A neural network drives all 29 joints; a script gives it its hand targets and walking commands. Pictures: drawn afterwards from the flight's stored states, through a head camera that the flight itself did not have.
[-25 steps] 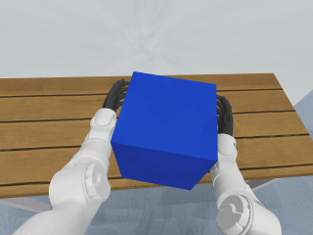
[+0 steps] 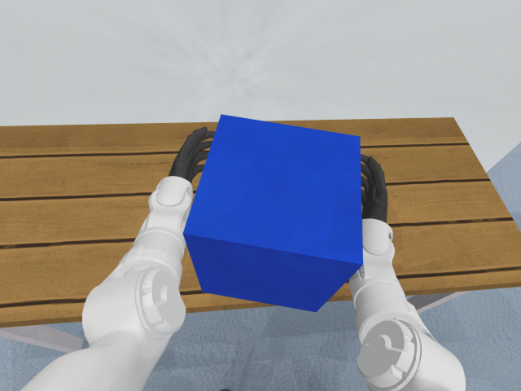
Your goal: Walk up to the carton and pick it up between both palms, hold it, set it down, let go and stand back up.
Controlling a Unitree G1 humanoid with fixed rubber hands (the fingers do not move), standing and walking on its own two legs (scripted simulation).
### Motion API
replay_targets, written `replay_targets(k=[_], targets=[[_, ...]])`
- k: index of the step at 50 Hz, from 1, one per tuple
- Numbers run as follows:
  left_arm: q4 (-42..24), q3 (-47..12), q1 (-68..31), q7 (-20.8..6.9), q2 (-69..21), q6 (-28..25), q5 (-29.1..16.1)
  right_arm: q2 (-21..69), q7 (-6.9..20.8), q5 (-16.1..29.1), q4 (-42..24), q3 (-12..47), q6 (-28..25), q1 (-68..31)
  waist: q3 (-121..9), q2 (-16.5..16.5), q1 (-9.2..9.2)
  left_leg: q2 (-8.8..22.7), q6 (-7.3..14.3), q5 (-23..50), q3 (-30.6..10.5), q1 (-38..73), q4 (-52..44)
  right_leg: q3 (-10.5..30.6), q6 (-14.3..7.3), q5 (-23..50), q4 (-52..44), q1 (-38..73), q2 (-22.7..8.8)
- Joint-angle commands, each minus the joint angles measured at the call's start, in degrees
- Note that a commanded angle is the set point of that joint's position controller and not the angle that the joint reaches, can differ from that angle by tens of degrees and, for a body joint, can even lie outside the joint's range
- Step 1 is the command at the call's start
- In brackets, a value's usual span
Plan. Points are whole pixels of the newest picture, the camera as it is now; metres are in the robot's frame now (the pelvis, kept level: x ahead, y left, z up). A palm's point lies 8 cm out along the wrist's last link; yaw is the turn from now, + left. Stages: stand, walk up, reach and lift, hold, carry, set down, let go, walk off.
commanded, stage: set down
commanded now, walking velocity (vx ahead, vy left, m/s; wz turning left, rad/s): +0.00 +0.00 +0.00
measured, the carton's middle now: (272, 222) +0.38 +0.00 -0.01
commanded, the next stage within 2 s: none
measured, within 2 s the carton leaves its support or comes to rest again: neither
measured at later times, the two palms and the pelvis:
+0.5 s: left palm (176, 167) +0.46 +0.16 +0.02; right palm (374, 208) +0.39 -0.17 +0.01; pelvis +0.00 +0.01 -0.03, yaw -2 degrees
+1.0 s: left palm (149, 136) +0.46 +0.19 +0.10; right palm (422, 178) +0.39 -0.21 +0.10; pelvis -0.03 +0.00 -0.02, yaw -1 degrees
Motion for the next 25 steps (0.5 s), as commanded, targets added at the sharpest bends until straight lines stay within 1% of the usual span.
replay_targets(k=[1, 2, 3, 4, 6, 7, 8, 9, 10, 12, 13, 14, 15, 16, 18, 19, 20, 21, 24, 25], targets=[[1.92, -7.49, -21.3, -2.82, -24.02, -1.6, 1.64, 26.78, 5.49, -4.86, 9.0, 14.14, 1.94, -21.58, -23.59, 7.34, 0.98, 1.06, -4.01, 14.53, -0.47, 14.51, -1.44, -1.65, -0.45, 7.66, -0.1, 5.89, 1.28], [2.02, -7.16, -21.12, -2.7, -22.93, -1.71, 1.49, 25.92, 5.41, -4.82, 8.96, 13.88, 1.99, -21.23, -23.8, 6.79, 0.79, 1.07, -3.98, 14.3, -0.5, 14.68, -1.4, -1.6, -0.39, 7.49, -0.14, 5.92, 1.33], [2.21, -7.06, -20.68, -2.54, -21.8, -1.65, 1.47, 24.74, 5.22, -4.73, 9.66, 13.38, 2.22, -20.39, -22.98, 7.21, 0.47, 0.97, -4.14, 14.25, -0.47, 14.61, -1.38, -1.52, -0.37, 7.81, -0.18, 6.07, 1.28], [2.11, -6.15, -20.23, -2.25, -19.62, -1.63, 1.41, 23.12, 5.08, -4.25, 9.68, 13.27, 2.63, -19.77, -22.33, 6.93, 1.05, 0.9, -3.82, 13.25, -0.34, 14.11, -1.67, -1.24, -0.34, 6.8, -0.13, 6.32, 1.19], [1.35, -6.15, -20.19, -0.59, -13.29, -2.06, -0.27, 16.62, 3.81, -2.4, 9.04, 12.43, 2.34, -19.01, -24.08, 7.64, 0.77, 0.72, -4.09, 14.44, -0.35, 14.01, -0.99, -0.86, -0.16, 7.8, 0.6, 5.78, 1.28], [0.83, -5.75, -19.85, 0.83, -7.94, -2.45, -1.72, 11.21, 2.69, -0.95, 9.24, 11.75, 2.19, -17.86, -25.25, 7.46, 0.54, 0.77, -4.2, 14.55, -0.39, 14.33, -0.83, -0.56, -0.02, 8.08, 1.01, 5.6, 1.4], [0.22, -5.79, -19.67, 2.64, -1.29, -2.72, -3.87, 4.77, 0.98, 1.44, 10.2, 11.0, 2.16, -16.74, -25.51, 7.58, -0.17, 0.76, -4.27, 14.79, -0.46, 14.57, -0.25, -0.16, 0.05, 8.33, 1.5, 5.11, 1.53], [-0.82, -7.72, -20.78, 4.3, 2.95, -3.24, -7.61, 1.25, -0.62, 5.04, 9.88, 13.12, 1.91, -17.83, -27.49, 7.13, -0.37, 0.75, -4.1, 15.53, -0.6, 13.56, 0.67, 0.36, 0.06, 9.81, 2.22, 4.97, 1.75], [0.27, -10.48, -22.35, 5.63, 6.1, -3.76, -11.57, -1.29, -2.03, 8.83, 10.35, 15.55, 1.6, -19.86, -30.34, 7.63, -0.51, 0.66, -4.22, 16.29, -0.72, 11.54, 2.27, 1.06, -0.21, 11.7, 3.28, 4.51, 1.72], [4.22, -15.64, -24.86, 6.97, 9.04, -5.24, -18.64, -3.64, -3.62, 16.0, 11.7, 20.97, 1.61, -22.23, -36.62, 8.8, -0.8, 0.59, -4.6, 16.73, -1.15, 8.41, 5.48, 2.04, -0.74, 14.6, 6.19, 3.87, 1.5], [6.42, -18.4, -26.17, 7.17, 9.71, -6.2, -21.7, -5.04, -4.21, 18.56, 11.45, 22.58, 1.22, -23.95, -40.62, 9.34, -1.85, 0.54, -5.16, 18.36, -1.61, 8.13, 7.61, 2.19, -0.76, 17.21, 7.98, 3.54, 1.65], [7.94, -19.71, -27.28, 7.29, 11.33, -7.27, -23.84, -7.26, -4.63, 20.9, 11.63, 24.08, 0.66, -24.83, -43.98, 10.23, -1.79, 0.43, -5.79, 21.18, -1.81, 8.46, 9.68, 2.21, -0.76, 19.96, 9.63, 3.1, 1.84], [8.49, -21.33, -28.75, 7.35, 12.4, -8.27, -25.91, -9.04, -4.96, 22.93, 11.19, 25.38, 0.03, -26.3, -47.17, 10.29, -2.26, 0.27, -6.31, 23.74, -2.0, 9.04, 11.71, 2.11, -0.56, 22.46, 10.93, 2.43, 2.12], [10.19, -22.44, -29.73, 7.26, 13.52, -8.8, -27.16, -10.83, -5.17, 24.65, 12.16, 26.36, -0.17, -27.21, -47.9, 10.25, -2.77, 0.22, -6.62, 25.09, -2.33, 9.16, 13.09, 1.93, -0.41, 23.73, 11.98, 1.57, 2.28], [12.54, -24.68, -29.7, 6.92, 15.18, -9.09, -29.39, -14.38, -5.23, 28.71, 13.6, 28.81, -0.47, -27.48, -48.33, 10.7, -3.15, 0.26, -7.47, 28.65, -2.96, 11.26, 14.91, 1.26, -0.06, 25.13, 13.11, -0.38, 2.94], [13.17, -25.79, -30.12, 6.66, 15.52, -9.04, -30.26, -15.74, -5.33, 30.35, 14.19, 29.49, -0.59, -28.06, -48.35, 11.22, -3.35, 0.25, -7.91, 29.49, -3.28, 12.18, 15.8, 0.91, -0.07, 24.12, 13.3, -2.68, 3.18], [14.07, -26.42, -29.92, 6.49, 16.39, -9.05, -31.18, -16.64, -5.11, 32.32, 14.42, 31.19, -0.55, -28.07, -47.69, 11.67, -2.38, 0.03, -8.05, 29.1, -3.13, 11.84, 16.3, 1.0, -0.34, 22.36, 13.1, -3.4, 3.16], [15.03, -27.8, -30.03, 6.38, 17.02, -8.98, -32.22, -18.19, -4.93, 33.75, 15.22, 31.99, -0.35, -28.43, -46.39, 12.05, -2.92, 0.1, -8.34, 28.63, -3.42, 11.76, 16.41, 0.67, -0.32, 21.15, 13.49, -4.6, 3.32], [16.95, -30.71, -29.05, 5.56, 17.4, -8.31, -34.65, -21.25, -4.47, 38.46, 18.72, 35.46, 0.53, -28.74, -42.02, 11.52, -3.4, 0.41, -8.47, 30.89, -4.45, 13.51, 17.08, -0.11, -0.06, 19.87, 14.04, -8.31, 3.83], [16.12, -31.54, -29.06, 5.26, 17.61, -8.41, -35.87, -22.23, -4.38, 39.73, 17.66, 36.26, 0.3, -29.42, -43.14, 10.61, -3.49, 0.35, -8.54, 31.76, -4.43, 13.77, 17.82, -0.3, 0.08, 20.24, 14.26, -9.09, 4.0]])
